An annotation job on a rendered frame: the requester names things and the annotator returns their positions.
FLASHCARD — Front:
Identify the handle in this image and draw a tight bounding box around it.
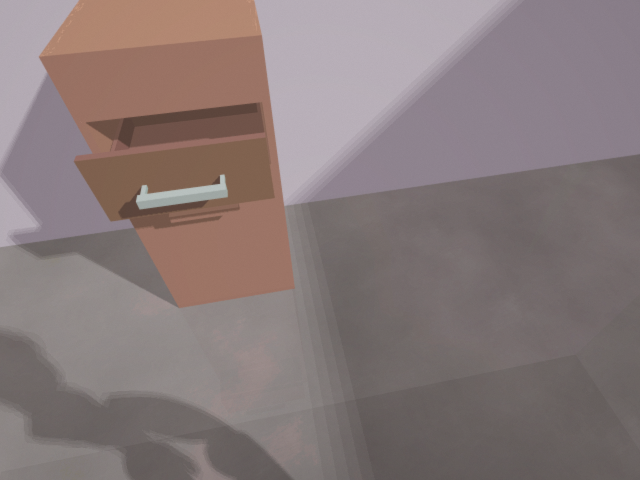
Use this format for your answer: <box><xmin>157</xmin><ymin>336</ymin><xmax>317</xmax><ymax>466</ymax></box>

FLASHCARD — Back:
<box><xmin>136</xmin><ymin>175</ymin><xmax>228</xmax><ymax>209</ymax></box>
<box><xmin>169</xmin><ymin>203</ymin><xmax>240</xmax><ymax>223</ymax></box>

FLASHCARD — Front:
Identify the cabinet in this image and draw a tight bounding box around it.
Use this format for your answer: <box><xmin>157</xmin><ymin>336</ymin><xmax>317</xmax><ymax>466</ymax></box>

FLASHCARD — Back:
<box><xmin>39</xmin><ymin>0</ymin><xmax>295</xmax><ymax>308</ymax></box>

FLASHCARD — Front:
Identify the drawer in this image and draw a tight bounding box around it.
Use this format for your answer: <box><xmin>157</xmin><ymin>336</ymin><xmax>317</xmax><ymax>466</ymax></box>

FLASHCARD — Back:
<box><xmin>74</xmin><ymin>102</ymin><xmax>275</xmax><ymax>221</ymax></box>

